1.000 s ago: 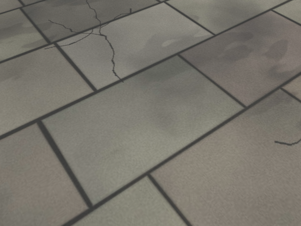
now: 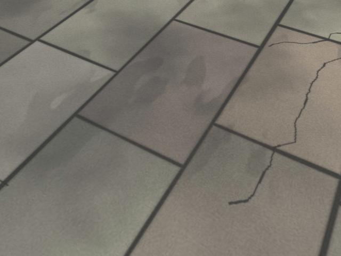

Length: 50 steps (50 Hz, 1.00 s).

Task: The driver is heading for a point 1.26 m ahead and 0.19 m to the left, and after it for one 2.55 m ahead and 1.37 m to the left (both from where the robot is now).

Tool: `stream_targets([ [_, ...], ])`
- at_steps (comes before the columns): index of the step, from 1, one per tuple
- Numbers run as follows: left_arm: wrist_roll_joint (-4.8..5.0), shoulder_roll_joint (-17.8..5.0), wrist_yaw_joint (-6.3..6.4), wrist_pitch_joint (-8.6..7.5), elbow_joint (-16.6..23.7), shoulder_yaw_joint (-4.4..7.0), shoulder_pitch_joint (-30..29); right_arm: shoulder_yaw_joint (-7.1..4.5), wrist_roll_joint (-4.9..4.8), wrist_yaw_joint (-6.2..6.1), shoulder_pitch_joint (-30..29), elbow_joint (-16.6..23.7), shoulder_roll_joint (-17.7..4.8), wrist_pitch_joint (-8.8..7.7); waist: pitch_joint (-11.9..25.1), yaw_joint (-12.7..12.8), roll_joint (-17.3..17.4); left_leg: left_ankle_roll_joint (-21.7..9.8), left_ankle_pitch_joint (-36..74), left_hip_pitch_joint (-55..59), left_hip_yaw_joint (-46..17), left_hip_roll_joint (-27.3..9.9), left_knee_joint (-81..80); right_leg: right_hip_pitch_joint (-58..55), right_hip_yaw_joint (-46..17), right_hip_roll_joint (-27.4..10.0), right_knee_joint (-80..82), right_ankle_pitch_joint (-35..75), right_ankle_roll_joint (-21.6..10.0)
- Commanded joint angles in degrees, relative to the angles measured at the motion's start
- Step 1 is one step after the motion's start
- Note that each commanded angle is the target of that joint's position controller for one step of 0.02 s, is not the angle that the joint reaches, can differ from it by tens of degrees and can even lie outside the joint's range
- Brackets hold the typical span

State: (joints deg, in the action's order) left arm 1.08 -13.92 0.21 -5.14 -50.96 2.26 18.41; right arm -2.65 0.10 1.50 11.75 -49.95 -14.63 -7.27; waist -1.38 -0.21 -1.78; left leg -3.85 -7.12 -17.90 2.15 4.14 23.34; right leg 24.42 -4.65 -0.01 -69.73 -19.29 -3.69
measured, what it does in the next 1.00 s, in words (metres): walks ahead: right foot, then left foot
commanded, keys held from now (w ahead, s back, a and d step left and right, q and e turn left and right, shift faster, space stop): w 0.60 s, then w+q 0.40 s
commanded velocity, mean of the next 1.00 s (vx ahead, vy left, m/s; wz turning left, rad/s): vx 0.50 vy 0.00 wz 0.09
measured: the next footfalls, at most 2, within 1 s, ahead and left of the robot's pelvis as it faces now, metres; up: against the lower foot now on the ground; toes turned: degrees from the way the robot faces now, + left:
right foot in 0.38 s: +0.38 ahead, -0.16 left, +0.00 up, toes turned -1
left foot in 0.94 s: +0.68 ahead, +0.09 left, +0.00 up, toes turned +11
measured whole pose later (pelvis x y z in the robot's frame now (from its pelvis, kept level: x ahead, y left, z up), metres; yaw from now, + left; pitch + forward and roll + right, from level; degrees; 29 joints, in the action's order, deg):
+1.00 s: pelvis +0.55 -0.01 -0.02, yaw +10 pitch +3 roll -1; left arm -0.1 -15.3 0.7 -4.4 -52.1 2.5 18.6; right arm -3.1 -1.1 2.9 4.8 -42.2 -15.3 -4.1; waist -2.1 1.7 0.3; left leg -5.5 -9.2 -29.5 2.4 2.4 35.7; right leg 8.6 3.4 -1.6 -54.7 -26.5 0.5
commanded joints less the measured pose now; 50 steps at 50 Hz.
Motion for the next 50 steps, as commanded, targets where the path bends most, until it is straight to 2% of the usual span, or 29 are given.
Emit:
stream_targets([
  [1, -0.34, -3.18, 0.26, -0.35, 3.7, 1.05, 1.96, -0.31, 0.27, 0.3, 0.95, 1.78, -3.76, -0.6, 2.35, 1.45, 4.95, -10.69, 2.47, 7.44, -18.04, -15.76, -15.27, 9.7, -0.99, -6.82, 2.38, 3.82, 0.34],
  [4, -1.07, -2.72, 0.57, -0.05, 6.06, 0.69, -2.95, -0.95, -0.11, -0.23, 3.84, 0.29, -6.78, -0.51, 0.16, 0.78, 4.41, -11.48, 7.99, 6.02, -13.52, -15.69, -17.28, 13.51, 0.82, -8.1, 10.96, 9.29, 2.18],
  [6, -1.22, -2.4, 0.44, -0.27, 7.62, 0.39, -7.73, -1.06, -0.47, -0.74, 5.63, -0.28, -7.52, 0.03, -0.23, -0.57, 4.01, -10.37, 9.61, 6.97, -10.92, -14.69, -17.4, 14.22, 1.73, -7.9, 19.3, 16.02, 2.71],
  [9, -0.77, -1.81, -0.12, -0.7, 9.28, -0.06, -14.19, -1.0, -1.12, -1.1, 8.72, -1.35, -8.38, 0.62, -0.92, -2.82, 4.55, -8.15, 9.64, 7.41, -7.3, -12.89, -16.57, 10.35, 3.94, -5.55, 30.88, 23.94, 2.99],
  [13, 0.06, -2.87, -1.27, -1.0, 11.99, -0.09, -20.6, -0.94, -1.5, -1.15, 12.82, -3.23, -8.79, 1.57, -2.45, -4.68, 5.28, -7.6, 7.46, 14.22, -8.91, -16.16, -13.97, 10.79, 4.01, -4.23, 37.26, 22.41, 2.18],
  [16, 0.02, -4.87, -2.12, -1.58, 12.84, 0.57, -19.65, -1.35, -1.4, -1.46, 12.27, -3.53, -9.96, 2.66, -1.43, -2.44, 6.26, -6.15, 13.39, 19.26, -9.84, -18.51, -9.18, 7.34, 4.52, -2.91, 40.65, 16.01, -0.17],
  [17, -0.14, -6.22, -2.11, -1.73, 11.88, 1.31, -15.57, -1.39, -1.33, -1.53, 10.93, -3.21, -10.35, 2.99, 0.97, 0.35, 6.52, -5.17, 21.84, 19.19, -8.51, -17.39, -4.16, 0.96, 5.93, -1.31, 42.09, 15.05, -1.26],
  [18, -0.22, -8.9, -1.78, -1.76, 9.15, 2.76, -6.62, -0.92, -0.91, -1.54, 10.41, -2.79, -9.23, 3.23, 6.53, 4.38, 5.67, -3.72, 28.15, 16.59, -6.08, -14.34, 6.09, -11.19, 6.42, -0.49, 42.5, 15.54, -3.05],
  [19, -0.89, -13.65, -1.2, -1.64, 6.91, 4.13, 5.21, 0.15, 0.26, -1.64, 9.94, -0.87, -7.08, 3.07, 15.65, 8.55, -0.12, -1.5, 16.47, 5.23, -2.86, -10.65, 24.37, -29.05, -4.92, -10.78, 41.09, 17.49, -7.19],
  [20, -1.23, -18.05, -1.55, -1.15, 5.53, 5.04, 8.79, 2.42, -0.19, -1.08, 17.63, -0.57, 0.88, 1.69, 22.6, 4.93, -16.28, 1.97, -19.59, -18.23, -1.88, -0.67, 43.94, -48.15, -31.22, -23.0, 46.99, 8.21, -16.33],
  [21, -0.74, -11.79, -1.63, -1.08, 5.67, 3.56, 8.93, 1.05, -1.53, -0.86, 15.56, -1.52, -5.51, 0.45, 21.78, 6.64, -11.13, 1.23, -24.99, -25.13, -9.12, -3.14, 51.42, -47.17, -36.9, -22.68, 51.39, 2.38, -15.61],
  [22, -0.58, -9.49, -1.48, -1.14, 6.54, 2.69, 3.81, 0.0, -2.59, -0.7, 9.66, 0.34, -9.01, -0.23, 12.94, 5.78, -7.62, 0.4, -19.88, -28.25, -8.29, -6.12, 52.13, -39.37, -27.84, -20.63, 52.18, 5.63, -12.71],
  [23, -0.74, -8.25, -1.52, -1.06, 7.48, 2.19, -0.95, -0.01, -2.22, -1.01, 6.34, 1.0, -8.58, -0.26, 8.95, 4.01, -2.64, 0.62, -14.43, -25.95, -6.79, -8.91, 49.69, -31.13, -20.65, -18.13, 53.42, 11.75, -11.2],
  [24, -1.0, -6.85, -1.79, -1.05, 7.83, 1.8, -3.87, -0.25, -1.25, -1.25, 4.63, 1.36, -7.78, 0.09, 5.72, 2.44, -0.67, 1.11, -11.3, -23.79, -6.31, -10.46, 46.19, -24.48, -15.97, -15.86, 55.36, 16.2, -10.47],
  [25, -1.44, -5.7, -1.98, -1.22, 7.75, 1.43, -5.16, -0.4, -0.89, -1.3, 5.46, 1.32, -6.87, 0.82, 4.85, 0.52, -1.6, 1.32, -9.18, -20.35, -6.64, -11.84, 43.87, -20.33, -12.6, -14.07, 57.28, 18.26, -9.79],
  [27, -1.18, -5.92, -2.24, -1.8, 6.75, 1.61, -4.74, -0.16, -0.8, -1.38, 6.94, 1.02, -4.47, 2.18, 4.08, -0.98, -2.14, 2.06, -7.34, -17.54, -5.9, -12.17, 41.01, -16.38, -8.92, -12.8, 59.97, 21.51, -10.42],
  [29, -1.15, -7.38, -1.88, -2.04, 5.45, 2.05, -3.24, -0.26, -0.43, -1.59, 4.67, 2.03, -4.23, 2.82, 2.34, -1.19, -1.35, 2.93, -3.66, -19.86, -5.6, -12.43, 37.05, -15.31, -6.06, -12.53, 61.61, 24.31, -10.92],
  [30, -1.12, -7.88, -1.55, -1.92, 4.82, 2.22, -2.25, -0.31, -0.27, -1.65, 2.43, 2.85, -4.25, 2.89, 1.45, -0.73, -0.92, 3.34, -1.05, -21.74, -5.57, -12.57, 33.96, -15.76, -5.19, -12.5, 62.14, 24.95, -10.91],
  [35, -1.35, -8.94, -0.4, -1.43, 2.61, 2.31, 0.4, 0.04, -0.91, -0.69, -5.95, 5.01, -3.08, 2.68, -0.64, 2.17, -1.22, 2.66, 13.36, -21.7, -4.49, -10.92, 19.03, -17.98, 2.82, -11.15, 63.78, 23.27, -7.58],
  [38, -1.18, -9.37, -0.14, -1.18, 0.69, 2.39, 3.09, 0.24, -1.32, 0.03, -10.78, 7.16, -2.89, 2.65, -2.37, 4.14, -0.83, 1.69, 14.12, -22.96, -4.16, -9.57, 14.4, -22.7, 5.33, -12.75, 63.54, 22.8, -6.86],
  [41, -0.94, -9.48, 0.08, -0.28, -0.62, 2.51, 4.25, 0.31, -1.46, 1.21, -14.46, 9.73, -2.85, 2.56, -3.51, 4.94, -0.59, 0.34, 10.01, -25.71, -3.55, -8.87, 11.76, -29.26, 7.0, -14.98, 60.83, 25.32, -5.97],
  [43, -0.75, -10.17, 0.39, 0.48, -0.65, 2.74, 3.43, 0.2, -1.4, 2.12, -15.05, 11.08, -3.14, 2.48, -3.17, 4.28, -1.22, -0.89, 4.9, -24.65, -1.57, -7.87, 10.87, -31.99, 8.41, -15.87, 57.26, 32.56, -4.9],
  [44, -0.73, -10.95, 0.63, 0.84, -0.24, 2.92, 2.35, -0.13, -1.3, 2.41, -13.96, 11.43, -3.76, 2.49, -1.91, 3.21, -2.04, -1.75, 1.97, -21.31, 0.37, -6.36, 10.71, -32.27, 9.58, -15.72, 54.06, 41.67, -4.15],
  [45, -0.71, -11.9, 0.96, 1.24, 0.18, 3.15, 1.63, -0.75, -1.16, 2.48, -11.38, 11.35, -4.82, 2.62, 0.53, 1.6, -3.31, -2.71, -0.77, -16.21, 2.59, -4.18, 11.16, -32.28, 10.69, -15.41, 49.21, 52.6, -3.39],
  [46, -0.78, -12.29, 1.35, 1.83, 0.62, 3.22, 0.71, -1.94, -1.21, 2.39, -4.71, 10.0, -6.53, 2.75, 4.46, -2.16, -3.51, -4.05, -0.77, -7.17, 4.33, -1.58, 9.84, -30.73, 12.5, -14.19, 40.11, 60.68, -2.21],
  [47, -0.89, -11.84, 1.76, 2.02, 1.41, 2.92, 0.69, -3.86, -1.36, 1.78, 4.8, 7.66, -10.01, 2.92, 9.5, -6.44, -1.87, -6.29, 2.01, 7.7, 1.91, -0.93, 7.8, -23.25, 13.9, -11.77, 27.15, 57.52, -0.22],
  [48, -1.9, -8.26, 1.54, 0.92, 3.72, 1.56, 3.63, -5.92, -0.97, 0.6, 12.89, 6.8, -16.83, 3.44, 16.79, -7.21, 8.61, -13.58, 1.51, 29.92, -20.6, -14.67, 7.44, -1.68, 14.83, -6.03, 5.02, 33.5, 3.07],
  [49, -2.12, -3.92, 0.38, -1.43, 4.42, -0.13, 5.5, -5.24, -1.62, 0.6, 11.76, 7.64, -16.6, 3.25, 23.75, -4.08, 15.61, -21.36, -4.84, 41.81, -48.9, -24.48, -3.33, 15.3, 4.71, 4.18, -9.94, -11.97, 4.77],
  [50, -0.08, -9.14, -0.58, -3.43, 5.87, 1.28, -0.31, -4.16, -1.09, 0.47, 11.89, 7.6, -12.66, 3.21, 20.68, -6.58, 11.08, -18.13, -7.4, 39.82, -44.54, -22.61, -5.4, 21.31, -2.45, 0.15, -12.48, -9.99, 3.04],
])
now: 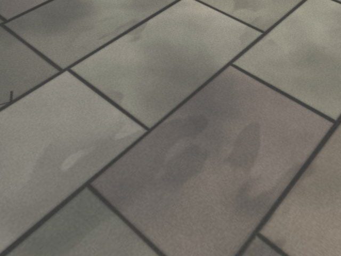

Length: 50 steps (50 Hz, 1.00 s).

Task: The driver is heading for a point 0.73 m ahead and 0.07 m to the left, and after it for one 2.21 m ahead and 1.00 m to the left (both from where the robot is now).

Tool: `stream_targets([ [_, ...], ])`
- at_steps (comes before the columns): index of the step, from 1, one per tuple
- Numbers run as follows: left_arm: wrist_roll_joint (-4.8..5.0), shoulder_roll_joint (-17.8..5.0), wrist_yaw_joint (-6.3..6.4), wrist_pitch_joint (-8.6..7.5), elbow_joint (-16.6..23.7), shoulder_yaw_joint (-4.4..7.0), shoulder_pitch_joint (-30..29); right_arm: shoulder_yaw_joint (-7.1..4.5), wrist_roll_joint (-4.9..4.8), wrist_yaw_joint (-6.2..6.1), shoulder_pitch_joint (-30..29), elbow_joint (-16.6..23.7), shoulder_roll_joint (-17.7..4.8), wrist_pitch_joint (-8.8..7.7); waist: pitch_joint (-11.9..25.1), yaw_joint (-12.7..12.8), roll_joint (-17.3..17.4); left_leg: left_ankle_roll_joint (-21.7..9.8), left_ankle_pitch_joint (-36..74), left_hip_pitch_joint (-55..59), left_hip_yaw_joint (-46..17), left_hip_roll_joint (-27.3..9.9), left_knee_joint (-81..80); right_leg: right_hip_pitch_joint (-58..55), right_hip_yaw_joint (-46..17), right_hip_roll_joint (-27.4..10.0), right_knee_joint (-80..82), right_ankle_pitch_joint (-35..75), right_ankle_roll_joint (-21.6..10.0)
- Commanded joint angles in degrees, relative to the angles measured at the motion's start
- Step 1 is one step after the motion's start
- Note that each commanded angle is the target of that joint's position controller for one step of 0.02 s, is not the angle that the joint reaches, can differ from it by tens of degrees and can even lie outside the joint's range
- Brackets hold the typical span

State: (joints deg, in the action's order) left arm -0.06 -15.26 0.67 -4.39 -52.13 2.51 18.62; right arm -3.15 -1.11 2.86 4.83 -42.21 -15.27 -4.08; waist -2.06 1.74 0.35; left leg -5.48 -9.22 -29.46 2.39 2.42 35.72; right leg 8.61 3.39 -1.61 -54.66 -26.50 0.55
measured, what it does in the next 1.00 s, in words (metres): walks ahead: right foot, then left foot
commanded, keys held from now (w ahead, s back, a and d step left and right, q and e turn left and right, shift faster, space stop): w+q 0.24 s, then w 0.66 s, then no key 0.10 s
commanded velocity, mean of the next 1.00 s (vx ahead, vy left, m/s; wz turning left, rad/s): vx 0.49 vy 0.00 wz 0.25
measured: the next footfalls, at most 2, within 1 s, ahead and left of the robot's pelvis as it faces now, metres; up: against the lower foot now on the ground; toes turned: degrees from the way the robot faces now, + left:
right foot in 0.44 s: +0.44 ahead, -0.09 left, +0.00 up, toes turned +14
left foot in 0.96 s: +0.64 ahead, +0.22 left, +0.00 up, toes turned +23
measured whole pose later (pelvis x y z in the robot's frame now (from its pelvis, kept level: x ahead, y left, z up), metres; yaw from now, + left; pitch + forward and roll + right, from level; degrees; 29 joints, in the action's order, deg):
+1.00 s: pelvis +0.54 +0.08 +0.01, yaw +14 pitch +3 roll -1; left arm 0.4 -16.8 0.1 -3.3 -50.4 2.7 22.0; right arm -2.1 0.8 1.8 2.1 -37.3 -14.5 -5.3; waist -1.4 4.4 -0.3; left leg -3.2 -5.6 -27.5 1.3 0.0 31.5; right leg 8.4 -2.4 0.5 -45.0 -29.1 0.6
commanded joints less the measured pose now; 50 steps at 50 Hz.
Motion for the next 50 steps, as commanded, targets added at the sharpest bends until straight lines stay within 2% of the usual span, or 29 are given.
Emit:
stream_targets([
  [1, 2.23, -8.28, -1.22, -4.98, 8.72, 1.01, -4.8, -3.08, 0.27, -1.1, 15.8, 0.43, -9.61, -0.1, 13.9, -7.6, 5.55, -14.0, -2.14, 43.31, -35.6, -18.61, -17.98, 38.33, -9.12, -0.76, -24.66, 1.87, -2.31],
  [2, 1.28, -7.66, -0.8, -5.06, 8.93, 1.05, -6.19, -2.65, 0.37, -1.0, 11.75, 1.4, -8.33, -0.19, 8.64, -4.87, -0.35, -12.39, 3.54, 33.38, -29.26, -16.08, -19.09, 35.83, -8.45, -3.04, -19.03, 5.62, -2.26],
  [3, 0.12, -8.22, -0.29, -4.44, 8.88, 1.72, -5.96, -2.12, 0.75, -1.07, 8.81, 2.47, -6.6, -0.31, 6.8, -2.68, -0.53, -11.4, 8.47, 26.77, -25.27, -14.29, -20.31, 31.56, -8.35, -4.79, -14.45, 7.66, -1.82],
  [4, -0.36, -7.82, -0.23, -3.56, 9.13, 1.89, -5.09, -1.96, 1.03, -1.16, 7.44, 3.28, -6.19, -0.26, 5.76, -1.1, 0.54, -11.45, 10.58, 22.26, -23.89, -12.85, -21.83, 28.38, -8.47, -5.38, -12.32, 8.59, -1.23],
  [7, -1.01, -5.76, 0.13, -1.86, 10.5, 1.77, -5.46, -2.56, 0.6, -1.94, 8.52, 3.39, -7.97, -0.55, 4.27, -0.12, 1.82, -12.15, 16.32, 16.06, -19.48, -10.88, -23.78, 26.9, -6.89, -4.8, -5.16, 12.67, 1.44],
  [12, -0.72, -3.4, -0.18, -2.11, 14.22, 0.9, -16.68, -3.06, -0.22, -3.38, 13.4, 2.46, -9.2, 0.18, 2.74, -4.22, 3.61, -7.98, 11.7, 14.28, -15.93, -6.76, -22.25, 24.29, -6.09, -0.92, 16.46, 29.78, 2.67],
  [16, 0.09, -4.3, -1.54, -3.05, 15.76, 0.84, -21.21, -2.66, -0.31, -3.56, 17.27, 0.7, -8.36, 0.46, 2.33, -6.63, 4.8, -7.09, 7.62, 19.47, -18.99, -9.57, -19.69, 22.37, -6.32, 0.09, 23.89, 33.15, 1.37],
  [19, 0.06, -6.15, -2.19, -3.79, 16.49, 1.45, -20.99, -2.75, 0.1, -3.73, 17.85, 0.13, -8.71, 0.86, 2.01, -5.78, 5.94, -6.2, 10.53, 25.7, -22.85, -12.5, -15.59, 21.78, -6.31, 0.43, 26.87, 26.08, -1.17],
  [21, -0.16, -7.76, -1.88, -4.16, 14.86, 2.42, -14.15, -2.57, 0.22, -3.67, 16.34, 0.45, -8.35, 1.21, 4.61, -1.88, 6.62, -4.59, 21.66, 26.69, -21.96, -10.53, -9.13, 12.32, -4.14, 1.95, 30.36, 24.11, -3.91],
  [22, -0.87, -9.93, -1.55, -4.35, 13.61, 3.24, -6.47, -1.76, 0.64, -3.46, 15.3, 1.33, -6.54, 1.09, 11.16, 1.76, 4.97, -2.9, 22.95, 22.67, -19.32, -7.57, 1.4, -0.62, -8.01, -2.65, 28.27, 26.49, -7.14],
  [23, -1.49, -14.63, -1.32, -4.17, 12.38, 4.57, 2.42, -0.73, 0.55, -3.44, 20.02, 2.1, -3.71, 0.48, 20.25, 2.74, -5.24, 1.11, 9.47, 5.42, -13.21, -0.56, 20.48, -22.68, -24.74, -13.87, 26.9, 25.35, -14.76],
  [24, -0.01, -13.55, -1.89, -3.35, 9.57, 4.74, 7.17, -0.12, -0.25, -3.4, 23.97, 1.44, -3.03, -0.13, 23.35, 2.75, -18.53, 3.5, -22.81, -8.82, -11.08, 3.52, 34.64, -30.77, -44.65, -21.55, 34.15, 13.35, -20.03],
  [25, 1.1, -9.36, -1.94, -3.09, 10.15, 3.43, 5.22, -1.12, -0.94, -3.22, 19.73, 1.72, -7.81, -0.48, 15.5, 3.65, -11.26, 3.13, -21.75, -15.2, -14.07, 0.19, 39.59, -25.69, -43.91, -20.35, 36.61, 3.49, -17.74],
  [26, 0.69, -7.58, -1.76, -2.53, 10.99, 2.77, 1.39, -1.22, -0.87, -3.07, 13.84, 3.05, -8.45, -0.52, 8.83, 3.35, -5.91, 3.1, -16.81, -16.17, -11.63, -2.5, 39.87, -18.07, -35.98, -18.13, 37.67, 4.26, -15.52],
  [27, 0.13, -6.6, -1.86, -2.16, 11.22, 2.23, -1.73, -1.13, 0.08, -2.92, 10.38, 4.01, -7.75, -0.63, 3.83, 1.84, -2.67, 3.16, -12.92, -15.2, -9.47, -4.72, 36.07, -10.16, -30.36, -15.55, 39.75, 9.6, -14.66],
  [28, -0.26, -5.46, -1.92, -2.21, 11.38, 1.76, -3.49, -1.4, 0.8, -2.89, 9.73, 4.17, -7.2, -0.56, 2.4, 0.29, -2.98, 3.28, -10.2, -12.89, -9.0, -6.7, 32.33, -5.72, -26.86, -13.65, 41.1, 14.45, -14.03],
  [29, -0.52, -5.11, -2.04, -2.24, 11.34, 1.53, -4.29, -1.34, 0.74, -2.77, 10.76, 3.94, -6.18, -0.36, 2.12, -0.94, -4.25, 3.53, -8.96, -10.04, -8.36, -7.58, 30.18, -2.66, -24.02, -11.89, 42.41, 17.77, -13.59],
  [31, -0.04, -5.7, -2.14, -2.5, 10.6, 1.69, -3.86, -0.96, 0.61, -2.7, 11.91, 3.58, -4.22, 0.04, 2.7, -1.79, -5.8, 4.25, -7.55, -8.01, -6.7, -8.09, 26.34, -0.26, -19.66, -10.56, 44.18, 23.58, -14.19],
  [33, 0.27, -7.59, -1.82, -2.52, 9.71, 2.22, -2.9, -0.53, 0.99, -2.86, 8.7, 4.78, -3.3, 0.03, 2.06, -1.37, -4.96, 5.22, -3.75, -9.26, -5.74, -8.68, 20.24, 0.11, -16.54, -10.59, 45.62, 28.57, -14.77],
  [36, 0.72, -8.67, -1.35, -1.86, 8.49, 2.47, -1.16, 0.06, 0.98, -2.58, 3.23, 5.88, -2.07, -0.41, 1.67, 0.4, -4.35, 5.62, 5.86, -7.79, -4.6, -8.28, 9.02, -0.31, -11.8, -8.98, 46.2, 30.74, -13.24],
  [38, 1.1, -9.2, -1.24, -1.49, 7.48, 2.49, 0.73, 0.22, 0.66, -2.19, -0.36, 6.59, -1.82, -0.68, 1.05, 1.81, -4.42, 5.69, 10.74, -5.43, -3.65, -7.09, 2.8, -0.49, -9.77, -8.26, 45.83, 29.82, -12.28],
  [41, 1.43, -9.72, -1.22, -0.84, 5.77, 2.51, 3.94, 0.13, 0.07, -1.45, -5.09, 8.21, -2.31, -0.99, -0.17, 3.43, -4.62, 5.2, 11.81, -4.64, -3.2, -5.94, -1.94, -3.52, -10.37, -10.05, 44.56, 28.27, -11.92],
  [44, 1.6, -10.64, -0.92, 0.05, 4.71, 2.81, 4.58, -0.23, -0.05, -0.64, -6.84, 9.53, -3.53, -1.45, -0.78, 2.66, -5.32, 3.17, 6.65, -4.06, -3.18, -5.19, -5.39, -8.28, -11.63, -12.55, 41.65, 30.72, -10.8],
  [45, 1.59, -11.15, -0.76, 0.37, 4.54, 2.96, 4.16, -0.53, 0.02, -0.55, -5.43, 9.31, -4.25, -1.59, -0.05, 1.45, -5.65, 2.37, 4.94, -1.41, -2.65, -4.55, -6.49, -9.21, -11.55, -12.83, 39.74, 34.19, -10.2],
  [46, 1.53, -11.35, -0.56, 0.75, 4.64, 2.93, 2.75, -1.21, 0.54, -0.69, -1.32, 8.21, -5.4, -1.73, 2.0, -1.4, -5.53, 1.23, 5.53, 5.08, -1.33, -2.88, -9.07, -9.22, -9.84, -11.12, 34.18, 44.44, -8.81],
  [47, 1.26, -10.34, -0.35, 0.96, 4.84, 2.5, 2.7, -2.4, 1.31, -1.08, 6.08, 6.01, -7.84, -1.8, 7.38, -4.76, -4.51, -0.42, 9.91, 16.44, -0.82, -2.45, -10.23, -7.14, -7.42, -7.9, 24.63, 51.17, -6.85],
  [48, -0.19, -7.65, -0.07, 0.69, 6.76, 1.3, 2.06, -3.37, 2.65, -1.66, 15.5, 4.55, -12.13, -1.86, 16.45, -8.0, 1.1, -4.27, 26.51, 33.77, -10.91, -12.77, -6.56, 3.47, -4.95, -4.22, 8.36, 38.11, -3.91],
  [49, -0.44, -1.59, -0.35, -0.23, 6.69, -0.71, 10.36, -3.82, 3.19, -1.64, 17.02, 4.05, -15.58, -1.28, 23.67, -4.56, 16.85, -14.57, 35.7, 51.16, -32.58, -26.72, -8.27, 24.26, -3.97, 4.99, -11.54, -4.56, 0.32],
  [50, 0.36, -7.27, -0.58, -0.75, 4.83, 0.56, 9.92, -2.81, 1.88, -1.48, 18.63, 3.73, -10.76, -0.7, 26.02, -6.82, 11.7, -15.07, 35.97, 49.59, -35.74, -26.06, -10.15, 27.19, -11.36, 3.73, -18.76, -10.65, 0.76],
])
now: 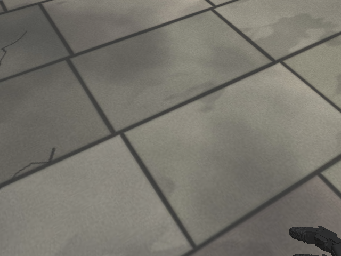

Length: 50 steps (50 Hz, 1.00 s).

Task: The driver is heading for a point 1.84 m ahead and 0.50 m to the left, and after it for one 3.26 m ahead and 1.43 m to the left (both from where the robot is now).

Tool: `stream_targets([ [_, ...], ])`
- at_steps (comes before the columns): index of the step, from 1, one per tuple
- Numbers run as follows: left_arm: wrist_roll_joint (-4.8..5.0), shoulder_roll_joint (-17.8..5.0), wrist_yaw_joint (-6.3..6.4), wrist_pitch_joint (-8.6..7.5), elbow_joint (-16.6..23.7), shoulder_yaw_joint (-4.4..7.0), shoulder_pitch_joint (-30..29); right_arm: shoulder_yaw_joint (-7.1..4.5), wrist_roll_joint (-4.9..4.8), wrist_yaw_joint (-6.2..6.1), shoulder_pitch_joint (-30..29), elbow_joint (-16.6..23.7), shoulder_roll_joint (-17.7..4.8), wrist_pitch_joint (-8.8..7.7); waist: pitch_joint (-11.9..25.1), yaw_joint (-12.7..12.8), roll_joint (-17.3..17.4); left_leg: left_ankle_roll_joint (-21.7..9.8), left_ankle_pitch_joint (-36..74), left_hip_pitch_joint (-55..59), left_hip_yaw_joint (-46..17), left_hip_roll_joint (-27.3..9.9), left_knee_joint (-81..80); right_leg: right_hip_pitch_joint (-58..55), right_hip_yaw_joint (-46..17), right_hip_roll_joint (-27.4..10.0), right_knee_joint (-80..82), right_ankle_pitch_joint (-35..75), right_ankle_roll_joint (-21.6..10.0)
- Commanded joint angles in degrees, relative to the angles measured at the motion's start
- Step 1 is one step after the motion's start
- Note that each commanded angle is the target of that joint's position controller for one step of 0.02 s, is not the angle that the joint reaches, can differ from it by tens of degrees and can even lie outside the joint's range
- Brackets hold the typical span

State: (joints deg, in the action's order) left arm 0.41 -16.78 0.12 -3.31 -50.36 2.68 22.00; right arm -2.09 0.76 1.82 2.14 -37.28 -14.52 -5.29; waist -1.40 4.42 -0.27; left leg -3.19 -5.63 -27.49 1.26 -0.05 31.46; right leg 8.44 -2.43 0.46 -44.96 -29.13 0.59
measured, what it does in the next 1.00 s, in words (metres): walks ahead, turning left: right foot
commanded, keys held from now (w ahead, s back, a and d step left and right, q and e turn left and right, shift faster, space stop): no key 0.36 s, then q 0.64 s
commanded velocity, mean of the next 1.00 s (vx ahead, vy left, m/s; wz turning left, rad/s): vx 0.08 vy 0.00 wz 0.26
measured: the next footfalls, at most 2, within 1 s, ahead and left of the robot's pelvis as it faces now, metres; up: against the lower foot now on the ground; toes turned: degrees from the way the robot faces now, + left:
right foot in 0.34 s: +0.18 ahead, -0.14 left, +0.00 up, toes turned +1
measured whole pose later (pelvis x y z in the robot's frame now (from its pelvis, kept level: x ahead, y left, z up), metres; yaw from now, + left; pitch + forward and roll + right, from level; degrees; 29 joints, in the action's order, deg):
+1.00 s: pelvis +0.11 +0.04 +0.02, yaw +18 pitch +2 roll -3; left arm 0.2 -16.9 3.7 0.4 -46.0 5.3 3.7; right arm -3.8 -0.7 -2.1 12.2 -41.9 -15.9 1.1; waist -2.1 -1.2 -1.0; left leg -5.1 -9.7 -15.9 -6.8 4.9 24.0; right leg 29.8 -5.4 0.7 -56.0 -19.5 5.0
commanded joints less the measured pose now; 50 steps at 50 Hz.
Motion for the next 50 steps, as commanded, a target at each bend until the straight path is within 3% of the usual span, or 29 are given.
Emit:
stream_targets([
  [1, 1.03, -7.82, -0.17, -1.84, 4.15, 1.07, 2.03, -2.99, -0.41, -0.51, 17.19, -0.93, -9.45, 0.69, 17.01, -8.75, 9.05, -15.23, 36.88, 41.13, -25.17, -21.39, -5.85, 30.57, -4.7, -0.73, -29.71, -5.37, 0.89],
  [2, 0.68, -7.02, 0.05, -1.58, 4.7, 0.89, -1.49, -2.42, -0.55, -0.48, 13.49, -0.84, -7.81, 0.76, 12.91, -7.31, 4.7, -13.3, 38.62, 34.73, -19.61, -18.3, -6.91, 30.36, -2.74, -3.22, -26.73, -1.88, 1.27],
  [3, -0.06, -6.51, 0.37, -0.97, 5.17, 1.05, -3.53, -2.01, -0.58, -0.36, 10.39, -0.85, -6.52, 0.79, 9.57, -5.76, 2.86, -12.16, 37.72, 28.39, -16.65, -16.3, -8.92, 28.85, -1.86, -4.79, -22.92, 1.1, 1.71],
  [6, -0.3, -2.63, 0.92, 1.38, 4.42, 0.55, -1.13, -1.6, 0.51, -0.19, 6.27, -2.0, -5.35, 0.28, 8.5, -1.41, 5.18, -11.43, 39.15, 15.65, -10.0, -13.15, -13.5, 16.77, -1.0, -5.76, -13.05, 6.89, 2.76],
  [9, -0.88, -1.57, 1.37, 2.09, 4.72, 0.08, -3.37, -2.01, 0.59, -0.85, 4.24, -3.5, -7.1, 0.49, 8.87, -1.09, 6.34, -10.85, 38.41, 11.96, -5.61, -11.53, -14.53, 11.15, 0.05, -4.98, -1.89, 13.63, 2.86],
  [14, -0.75, -3.36, 1.45, 3.27, 5.48, 0.71, -9.36, -1.65, 0.23, -1.28, 6.38, -7.1, -7.28, 1.84, 7.12, -3.28, 5.79, -9.61, 18.36, 12.05, -7.1, -11.85, -15.48, 7.49, -0.21, -4.5, 7.83, 18.93, 1.64],
  [16, -1.21, -3.18, 1.47, 3.26, 5.38, 0.86, -9.74, -1.15, -0.47, -1.28, 5.78, -8.0, -6.38, 2.29, 5.69, -2.32, 4.95, -7.44, 6.42, 10.96, -7.5, -10.17, -13.83, 3.11, 0.76, -3.74, 16.19, 22.58, 0.17],
  [17, -1.75, -3.93, 1.57, 3.2, 5.56, 0.99, -10.28, -0.67, -0.54, -1.28, 7.46, -8.87, -5.13, 2.35, 4.86, -2.52, 3.5, -4.95, 0.43, 10.38, -7.44, -8.16, -12.71, 0.66, -0.49, -4.69, 20.46, 27.51, -0.69],
  [18, -1.91, -6.02, 1.87, 3.1, 6.15, 1.34, -10.58, -0.23, 0.25, -1.36, 9.27, -9.35, -4.09, 2.29, 4.99, -3.75, 0.54, -2.35, -5.83, 9.04, -6.44, -5.59, -10.21, -2.14, -4.04, -8.28, 21.09, 35.77, -1.89],
  [19, -1.38, -9.32, 2.26, 3.3, 6.31, 2.12, -12.44, -0.42, 0.51, -1.2, 14.45, -10.34, -4.12, 2.11, 4.65, -7.77, -6.58, -0.5, -12.3, 5.77, -4.17, -1.43, -9.35, -4.17, -5.25, -10.54, 19.2, 36.67, -4.15],
  [20, -0.86, -6.62, 2.01, 3.44, 5.97, 1.97, -13.52, -0.15, 0.19, -1.65, 13.29, -10.55, -3.75, 2.61, 4.7, -6.52, -8.67, 0.7, -12.14, 8.91, -1.82, -0.05, -8.71, 0.2, -4.41, -9.15, 20.34, 24.91, -4.54],
  [21, -0.86, -5.15, 1.83, 3.42, 6.26, 1.84, -14.19, -0.59, -0.23, -2.01, 9.58, -9.77, -5.71, 3.24, 2.19, -4.84, -6.84, 0.89, -10.65, 8.3, -1.66, 0.29, -7.15, 2.37, -3.62, -7.5, 21.06, 20.04, -3.69],
  [23, -1.04, -6.32, 2.2, 3.13, 6.11, 2.39, -13.53, -1.38, -0.88, -2.72, 7.21, -8.33, -7.29, 4.54, 1.64, -4.04, -6.21, -0.03, -5.8, 6.31, -2.52, 0.3, -3.79, 2.31, -2.75, -7.53, 20.17, 21.88, -3.4],
  [25, -0.79, -7.24, 2.84, 2.9, 5.39, 3.09, -11.09, -1.79, -1.06, -2.85, 7.49, -7.33, -7.06, 5.2, 3.68, -3.59, -6.78, -0.39, -2.57, 5.02, -2.85, 0.46, 0.65, 0.1, -3.74, -9.89, 19.43, 26.77, -4.98],
  [27, -0.71, -7.91, 3.52, 3.09, 4.99, 3.58, -9.26, -2.1, -1.25, -2.74, 7.57, -6.29, -6.22, 5.53, 5.74, -3.12, -8.76, 0.41, -4.17, 2.02, -1.87, 0.91, 7.01, -2.97, -7.82, -15.39, 20.06, 34.2, -8.34],
  [29, -0.56, -7.95, 4.24, 3.26, 5.94, 3.7, -11.89, -2.55, -1.22, -2.33, 8.69, -5.87, -5.54, 6.2, 6.82, -3.72, -11.84, 1.01, -18.52, 0.78, -0.53, 0.84, 14.31, -2.64, -11.53, -21.42, 20.87, 40.42, -11.99],
  [31, -0.61, -8.75, 4.54, 3.24, 6.91, 3.97, -14.99, -2.98, -1.63, -1.84, 8.54, -5.17, -5.49, 7.18, 5.94, -3.98, -10.04, 0.94, -24.98, 1.21, -0.98, -1.17, 16.92, 0.24, -10.85, -23.31, 21.82, 40.99, -12.36],
  [33, 0.43, -9.63, 4.44, 3.62, 7.42, 4.37, -20.31, -3.35, -1.77, -1.47, 12.15, -6.37, -5.08, 7.89, 5.73, -7.11, -8.48, -0.04, -14.05, 10.42, 1.25, -0.54, 7.03, 6.53, -3.53, -19.27, 19.5, 35.75, -7.89],
  [34, 0.76, -8.52, 4.19, 4.01, 6.85, 4.25, -20.0, -3.82, -1.36, -1.27, 13.47, -7.17, -5.35, 8.13, 5.57, -7.5, -6.92, -0.83, -7.55, 14.74, 2.09, 1.27, 2.09, 9.34, 0.51, -16.37, 15.94, 29.45, -5.25],
  [35, 0.37, -6.27, 3.71, 4.39, 5.6, 3.91, -16.35, -4.78, -0.78, -1.39, 13.85, -6.7, -8.04, 8.15, 4.19, -6.57, 1.91, -3.15, -0.17, 18.89, -5.81, -1.87, -5.81, 15.26, 6.62, -11.66, 6.16, 17.87, -1.02],
  [36, -1.66, -2.8, 3.65, 4.63, 8.19, 2.7, -17.63, -6.41, -0.48, -2.17, 13.08, -4.22, -16.31, 7.89, 2.0, -5.6, 19.42, -11.81, 12.62, 22.31, -30.4, -16.93, -13.79, 30.08, 10.44, -2.01, -9.69, -5.22, 4.68],
  [37, -1.27, -3.68, 3.84, 4.17, 9.69, 2.83, -21.86, -5.43, 1.9, -1.67, 16.21, -3.78, -15.17, 6.4, 6.29, -8.96, 15.21, -18.44, 13.23, 20.38, -37.24, -20.71, -15.58, 29.91, -0.57, -0.15, -20.55, -11.13, 3.65],
  [38, -0.33, -4.93, 3.84, 4.01, 9.16, 3.26, -20.51, -4.96, 1.56, -1.67, 13.39, -3.33, -13.52, 5.05, 5.22, -6.81, 9.97, -17.17, 12.82, 20.77, -32.09, -18.96, -14.2, 31.31, -2.61, -1.3, -24.21, -7.48, 2.83],
  [40, -0.89, -6.54, 4.39, 3.73, 6.85, 4.07, -18.2, -4.49, -0.97, -2.44, 7.87, -2.22, -11.44, 4.4, 4.99, -4.61, 4.29, -10.64, 10.83, 21.58, -24.44, -13.66, -12.04, 31.93, -3.18, -3.06, -22.35, 1.94, 2.33],
  [41, -1.08, -6.56, 4.51, 3.59, 6.71, 4.2, -17.97, -4.19, -1.41, -2.84, 7.48, -2.08, -10.92, 4.56, 5.53, -4.36, 4.66, -9.58, 13.67, 21.23, -22.92, -12.49, -11.67, 30.37, -3.38, -3.15, -21.76, 4.48, 2.57],
  [44, -0.35, -4.69, 3.89, 3.1, 6.81, 3.79, -17.27, -4.0, -1.33, -3.67, 10.2, -2.04, -10.46, 5.14, 7.69, -4.7, 5.02, -9.71, 18.25, 24.1, -21.5, -10.85, -11.42, 28.9, -3.07, -1.17, -20.21, 8.36, 3.43],
  [50, -0.11, -4.51, 3.49, 2.85, 8.13, 3.51, -20.06, -4.56, -1.47, -4.46, 10.59, -0.98, -11.7, 6.12, 5.49, -5.71, 7.09, -9.18, 6.76, 24.25, -25.38, -9.41, -12.79, 27.33, -4.41, 0.05, -6.91, 10.32, 4.96],
])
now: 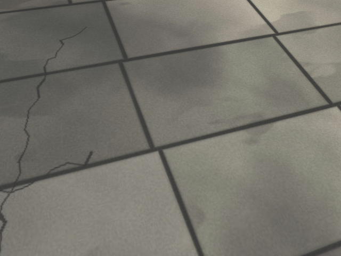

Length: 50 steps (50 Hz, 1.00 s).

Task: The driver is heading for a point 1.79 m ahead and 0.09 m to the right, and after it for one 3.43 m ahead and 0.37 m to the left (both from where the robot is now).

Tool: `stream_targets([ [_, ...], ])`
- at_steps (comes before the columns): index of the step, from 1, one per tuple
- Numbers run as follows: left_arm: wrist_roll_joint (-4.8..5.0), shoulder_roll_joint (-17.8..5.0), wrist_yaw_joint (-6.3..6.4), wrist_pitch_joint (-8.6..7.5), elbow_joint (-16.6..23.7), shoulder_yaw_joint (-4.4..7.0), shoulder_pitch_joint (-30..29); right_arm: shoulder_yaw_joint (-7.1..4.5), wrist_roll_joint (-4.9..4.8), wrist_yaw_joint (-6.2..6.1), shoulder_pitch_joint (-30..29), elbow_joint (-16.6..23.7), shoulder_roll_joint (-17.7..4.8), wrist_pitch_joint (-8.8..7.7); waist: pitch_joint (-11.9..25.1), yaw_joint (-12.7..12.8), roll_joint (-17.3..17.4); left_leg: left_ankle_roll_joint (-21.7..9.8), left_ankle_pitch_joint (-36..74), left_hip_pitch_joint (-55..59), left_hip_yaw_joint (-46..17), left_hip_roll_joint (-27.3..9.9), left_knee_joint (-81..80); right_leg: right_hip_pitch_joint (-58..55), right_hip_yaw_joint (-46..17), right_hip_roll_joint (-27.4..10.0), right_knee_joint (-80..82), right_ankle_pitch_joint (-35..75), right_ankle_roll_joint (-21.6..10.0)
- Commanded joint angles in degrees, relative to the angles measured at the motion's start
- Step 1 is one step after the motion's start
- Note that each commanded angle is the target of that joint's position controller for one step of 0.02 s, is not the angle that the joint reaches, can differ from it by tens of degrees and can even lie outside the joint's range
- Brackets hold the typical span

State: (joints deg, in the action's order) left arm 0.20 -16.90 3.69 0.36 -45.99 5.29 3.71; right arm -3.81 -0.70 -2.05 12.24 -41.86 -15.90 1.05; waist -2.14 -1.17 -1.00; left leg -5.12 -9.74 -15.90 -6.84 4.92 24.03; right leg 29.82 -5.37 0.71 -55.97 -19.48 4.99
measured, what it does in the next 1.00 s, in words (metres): walks ahead: right foot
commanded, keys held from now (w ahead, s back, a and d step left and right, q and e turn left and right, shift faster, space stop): no key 0.56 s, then w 0.44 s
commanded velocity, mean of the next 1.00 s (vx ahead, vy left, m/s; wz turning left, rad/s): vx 0.12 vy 0.00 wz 0.13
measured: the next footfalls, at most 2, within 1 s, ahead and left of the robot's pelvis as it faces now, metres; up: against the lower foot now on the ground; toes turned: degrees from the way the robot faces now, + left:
right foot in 0.26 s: +0.07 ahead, -0.15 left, +0.00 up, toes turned +7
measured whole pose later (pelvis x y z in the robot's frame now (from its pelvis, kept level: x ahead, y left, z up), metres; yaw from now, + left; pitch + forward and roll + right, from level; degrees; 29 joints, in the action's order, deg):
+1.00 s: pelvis +0.11 -0.05 +0.00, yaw +5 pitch +1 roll +1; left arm 0.4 -15.3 -1.1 -5.3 -53.6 2.0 22.1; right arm -2.8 -1.4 0.7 12.8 -44.8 -16.5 -4.4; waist -0.4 2.3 1.1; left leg -1.5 -20.9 -29.1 0.2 -0.8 59.5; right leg 2.4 -1.8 1.3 -20.2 -18.7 -2.1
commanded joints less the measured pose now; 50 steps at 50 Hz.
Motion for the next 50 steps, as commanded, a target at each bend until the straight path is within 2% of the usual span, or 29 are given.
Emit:
stream_targets([
  [1, 0.15, -4.5, -0.23, -0.86, 3.53, 0.88, -1.36, -2.77, 0.13, -0.62, -0.1, 3.81, -10.18, -0.1, 6.09, -0.01, 8.09, -7.21, 9.11, 11.83, -17.2, -14.28, -5.51, 4.7, -1.32, -0.36, 5.64, 1.0, 0.67],
  [9, 0.4, -4.87, -1.76, -2.04, 3.17, 0.25, -0.14, -1.67, 1.02, 0.22, -2.52, 3.89, -8.81, 0.55, 5.95, -0.87, 8.55, -8.28, 12.77, 7.18, -19.18, -13.98, -3.53, -7.93, 0.93, -0.92, 16.27, -1.53, -0.72],
  [11, 0.4, -4.41, -2.42, -2.48, 2.45, -0.01, 1.75, -1.09, 0.64, 0.31, -3.75, 3.68, -8.02, 0.76, 6.11, 0.56, 8.03, -7.21, 14.86, 7.12, -19.13, -12.97, -1.87, -12.64, 1.67, -0.68, 24.63, 2.23, -1.83],
  [12, 0.15, -3.93, -2.81, -2.78, 1.75, -0.21, 3.47, -0.73, 0.27, 0.3, -4.16, 3.41, -7.41, 0.86, 5.94, 1.98, 7.41, -5.71, 14.84, 5.99, -18.2, -11.62, -0.91, -16.99, 2.25, -0.67, 32.8, 9.21, -2.81],
  [13, -0.57, -5.16, -3.0, -2.96, 1.54, -0.13, 4.16, -0.56, 0.28, 0.28, -2.47, 2.83, -6.95, 0.68, 6.05, 1.85, 5.71, -3.43, 11.76, 3.91, -16.97, -9.94, -0.09, -21.65, 0.66, -2.84, 36.23, 16.8, -4.05],
  [14, -1.56, -8.3, -2.87, -2.94, 2.01, 0.2, 4.89, -0.15, 1.29, 0.31, -0.26, 2.58, -5.79, 0.24, 7.38, 0.34, -0.69, -0.4, 3.41, 0.44, -12.49, -6.32, 5.11, -26.3, -5.78, -10.21, 36.12, 27.57, -6.88],
  [15, -2.08, -10.09, -2.74, -2.58, 2.03, 0.24, 2.85, -0.34, 1.04, 0.58, 2.44, 2.28, -5.46, -0.24, 6.15, -2.84, -9.24, 2.51, -12.18, -3.65, -5.2, 0.33, 8.9, -25.62, -10.85, -15.57, 35.11, 35.68, -13.5],
  [16, -2.1, -7.23, -2.83, -2.58, 2.19, -0.52, 1.89, -0.52, 1.62, 0.54, 0.47, 2.51, -6.89, -0.46, 6.16, -1.2, -10.68, 4.81, -16.37, -2.45, -2.88, -0.8, 10.56, -21.68, -15.2, -19.06, 37.8, 30.11, -18.08],
  [17, -1.66, -5.98, -2.87, -2.72, 2.32, -0.99, 0.34, -1.08, 1.42, 0.45, -1.41, 2.37, -8.29, -0.4, 5.08, -0.57, -9.51, 5.98, -15.22, -1.43, -1.89, -2.03, 12.17, -20.97, -14.37, -17.49, 38.13, 25.8, -17.7],
  [20, -0.48, -6.45, -2.52, -2.77, 1.56, -1.4, -0.39, -0.59, 1.57, 0.59, -2.34, 1.67, -5.09, 0.4, 4.7, -0.54, -8.44, 7.4, -7.48, 1.74, -0.71, -4.12, 6.87, -20.4, -9.97, -13.3, 36.24, 22.7, -13.7],
  [22, -0.74, -5.9, -2.89, -2.75, 0.4, -1.81, 1.91, -0.26, 1.59, 0.93, -2.17, 0.85, -4.25, 0.5, 4.44, -0.13, -6.53, 6.76, 2.3, 7.07, -0.8, -4.47, 1.04, -18.27, -6.23, -9.15, 35.14, 17.96, -10.06],
  [23, -1.11, -5.72, -3.18, -2.93, 0.0, -2.03, 3.08, -0.43, 1.55, 0.94, -2.21, 0.8, -5.29, 0.62, 4.46, 0.53, -5.12, 6.22, 6.83, 8.61, -1.42, -5.32, 1.22, -17.25, -5.05, -7.6, 34.54, 14.08, -8.61],
  [24, -1.08, -5.88, -3.42, -3.09, -0.06, -2.06, 4.78, -0.99, 1.23, 0.87, -2.19, -0.12, -7.45, 0.66, 3.91, 2.37, -0.89, 4.7, 6.33, 7.8, -1.83, -5.08, 3.02, -16.39, -2.59, -5.28, 34.9, 10.68, -7.29],
  [25, -1.02, -6.45, -3.39, -3.12, -0.34, -2.09, 3.59, -0.9, 1.05, 0.99, -2.01, -0.14, -6.48, 0.52, 3.5, 1.1, -1.37, 3.7, 5.05, 6.4, -2.06, -4.99, 2.53, -17.35, -1.19, -4.51, 33.5, 9.18, -6.37],
  [28, -0.7, -5.03, -3.03, -2.74, -0.81, -2.57, 3.3, -0.55, 1.45, 0.98, -1.96, -1.57, -5.87, -0.11, 2.62, 1.57, 1.66, 3.38, 5.62, 5.27, -3.13, -5.71, 0.93, -17.65, 0.39, -3.49, 31.37, 10.34, -6.08],
  [30, -0.52, -4.79, -2.86, -2.22, -1.84, -2.66, 4.63, -0.4, 1.2, 0.77, -0.36, -3.06, -5.52, -0.31, 2.76, 1.7, 2.99, 2.69, -9.07, 3.91, -2.4, -4.45, 0.25, -17.43, 1.82, -1.71, 30.8, -2.16, -6.49],
  [32, 0.27, -5.1, -2.6, -2.18, -1.56, -2.58, 4.19, -0.63, 0.53, 0.56, 0.72, -3.26, -6.51, -0.77, -1.92, 1.17, 3.36, 0.68, -28.14, -0.99, -3.58, -4.48, -0.86, -13.0, 1.53, -0.93, 29.51, -16.05, -8.21],
  [34, 0.84, -4.3, -2.62, -3.54, -0.99, -2.82, 3.82, -0.55, -0.02, 0.56, 2.53, -3.46, -6.81, -2.25, -5.29, 0.55, 4.93, -1.65, -33.44, -2.33, -7.83, -7.13, -3.52, -9.73, 1.31, -0.97, 27.39, -17.54, -9.23],
  [37, 1.3, -2.44, -3.5, -6.34, -0.12, -3.02, 2.33, -1.05, 0.0, 1.11, 6.24, -4.45, -9.02, -3.82, -4.33, -0.39, 11.37, -6.94, -33.92, 4.5, -22.2, -15.32, -10.38, -4.99, 5.45, 1.2, 18.51, -6.27, -8.77],
  [39, 1.59, -2.9, -4.22, -7.42, -0.36, -2.9, 3.7, -0.88, -0.19, 1.36, 4.64, -3.59, -9.05, -3.93, -4.27, 1.09, 11.92, -7.94, -27.16, 3.39, -24.04, -16.81, -10.28, -7.99, 4.75, 0.34, 21.33, -4.65, -10.43],
  [41, 1.52, -4.5, -4.71, -7.8, -3.6, -2.19, 11.5, -0.28, -0.37, 1.5, -1.36, -1.22, -7.21, -3.81, -1.67, 5.48, 9.09, -3.84, -16.14, -2.18, -14.92, -12.24, -5.1, -21.04, 2.71, -1.05, 29.66, -0.29, -12.0],
  [42, 1.31, -7.83, -4.77, -7.88, -5.67, -1.18, 17.13, 0.44, -0.39, 1.4, -4.83, 0.7, -4.57, -4.32, -0.89, 7.41, 1.64, -0.25, -8.74, -7.98, -5.5, -6.29, 5.5, -28.06, -5.73, -5.27, 34.2, -2.16, -13.76],
  [43, 1.25, -13.01, -4.92, -7.68, -7.47, 0.41, 22.98, 0.73, -0.27, 1.29, -5.35, 2.55, -3.3, -5.48, 0.37, 8.0, -11.47, 3.34, -8.02, -19.05, 3.0, -0.57, 20.25, -39.18, -21.88, -13.99, 40.29, 0.87, -18.19],
  [44, 0.79, -11.61, -5.06, -7.46, -7.34, 0.17, 24.48, 0.05, -0.51, 1.15, -5.0, 2.65, -6.44, -6.49, -1.13, 8.77, -12.52, 4.72, -21.44, -30.2, 2.81, -1.34, 31.94, -43.93, -30.82, -21.12, 42.01, 8.62, -22.01],
  [45, 0.36, -8.93, -5.01, -7.33, -6.78, -0.64, 23.34, -0.21, -1.24, 1.45, -3.47, 2.04, -7.05, -6.97, -2.16, 6.92, -6.7, 3.94, -21.61, -34.49, 0.83, -4.19, 38.2, -44.75, -28.52, -21.46, 40.62, 11.58, -21.88],
  [46, 0.1, -7.53, -4.94, -7.12, -6.06, -0.99, 22.37, 0.11, -1.56, 1.81, -3.1, 1.73, -5.79, -7.04, -2.07, 6.07, -4.7, 3.27, -18.02, -37.03, 1.53, -6.18, 40.9, -45.61, -24.54, -20.11, 40.55, 13.66, -20.82],
  [47, 0.19, -6.82, -4.92, -6.75, -5.89, -1.34, 21.56, 0.25, -1.27, 2.24, -4.55, 2.2, -5.17, -7.06, -3.1, 5.74, -3.69, 2.95, -14.81, -38.92, 2.77, -8.01, 40.49, -44.77, -20.36, -19.15, 41.38, 17.6, -19.68],
  [49, 0.11, -4.84, -4.65, -5.58, -5.73, -2.21, 20.88, 0.46, -0.61, 3.24, -6.79, 3.16, -3.76, -6.91, -2.79, 5.17, -4.61, 3.27, -9.59, -34.95, 5.07, -9.88, 35.36, -40.46, -12.72, -15.81, 43.5, 23.92, -17.16],
  [50, 0.23, -5.03, -4.34, -5.07, -5.52, -2.25, 20.54, 0.9, -0.45, 3.82, -8.02, 3.73, -2.46, -6.85, -2.81, 5.17, -5.04, 4.02, -6.74, -32.16, 6.78, -9.45, 31.46, -37.57, -9.63, -14.14, 44.68, 25.17, -16.76],
])
Keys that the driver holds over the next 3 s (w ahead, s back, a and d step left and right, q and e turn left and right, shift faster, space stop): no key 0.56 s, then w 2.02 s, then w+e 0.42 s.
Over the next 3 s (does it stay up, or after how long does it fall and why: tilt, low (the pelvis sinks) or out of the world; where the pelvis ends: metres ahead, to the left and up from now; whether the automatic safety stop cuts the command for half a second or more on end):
stays up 1.22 0.01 -0.01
